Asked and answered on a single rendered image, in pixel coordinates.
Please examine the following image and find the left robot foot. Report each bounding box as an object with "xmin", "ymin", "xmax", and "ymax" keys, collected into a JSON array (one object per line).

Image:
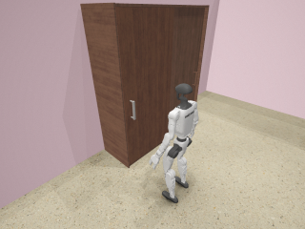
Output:
[{"xmin": 162, "ymin": 191, "xmax": 178, "ymax": 203}]

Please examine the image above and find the robot left upper arm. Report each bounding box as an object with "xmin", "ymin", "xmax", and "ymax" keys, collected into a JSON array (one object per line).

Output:
[{"xmin": 166, "ymin": 109, "xmax": 180, "ymax": 140}]

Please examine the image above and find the right robot forearm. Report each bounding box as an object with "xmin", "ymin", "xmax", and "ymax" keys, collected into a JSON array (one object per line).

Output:
[{"xmin": 191, "ymin": 120, "xmax": 198, "ymax": 132}]

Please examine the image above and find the robot right upper arm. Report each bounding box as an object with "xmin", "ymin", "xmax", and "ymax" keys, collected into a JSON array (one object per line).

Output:
[{"xmin": 188, "ymin": 100, "xmax": 199, "ymax": 123}]

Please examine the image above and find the right robot foot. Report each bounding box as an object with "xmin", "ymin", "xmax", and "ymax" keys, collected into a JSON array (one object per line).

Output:
[{"xmin": 174, "ymin": 177, "xmax": 189, "ymax": 189}]

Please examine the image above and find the handle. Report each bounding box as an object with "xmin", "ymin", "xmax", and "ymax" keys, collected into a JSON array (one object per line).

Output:
[
  {"xmin": 130, "ymin": 100, "xmax": 136, "ymax": 120},
  {"xmin": 194, "ymin": 72, "xmax": 198, "ymax": 86}
]

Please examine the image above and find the robot foot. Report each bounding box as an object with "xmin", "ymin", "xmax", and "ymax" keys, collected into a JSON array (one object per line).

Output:
[
  {"xmin": 174, "ymin": 177, "xmax": 189, "ymax": 189},
  {"xmin": 162, "ymin": 191, "xmax": 178, "ymax": 203}
]

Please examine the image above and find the left robot forearm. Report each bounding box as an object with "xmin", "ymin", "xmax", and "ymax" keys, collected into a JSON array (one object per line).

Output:
[{"xmin": 155, "ymin": 134, "xmax": 171, "ymax": 158}]

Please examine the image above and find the robot left hand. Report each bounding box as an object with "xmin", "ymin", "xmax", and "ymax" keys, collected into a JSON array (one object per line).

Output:
[{"xmin": 149, "ymin": 155, "xmax": 160, "ymax": 170}]

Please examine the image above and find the robot right hand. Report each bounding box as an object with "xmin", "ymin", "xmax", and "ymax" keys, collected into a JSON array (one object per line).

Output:
[{"xmin": 187, "ymin": 131, "xmax": 194, "ymax": 139}]

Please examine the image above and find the wardrobe door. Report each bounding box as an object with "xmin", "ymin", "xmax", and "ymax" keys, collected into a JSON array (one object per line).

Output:
[
  {"xmin": 115, "ymin": 7, "xmax": 174, "ymax": 164},
  {"xmin": 169, "ymin": 7, "xmax": 205, "ymax": 112}
]

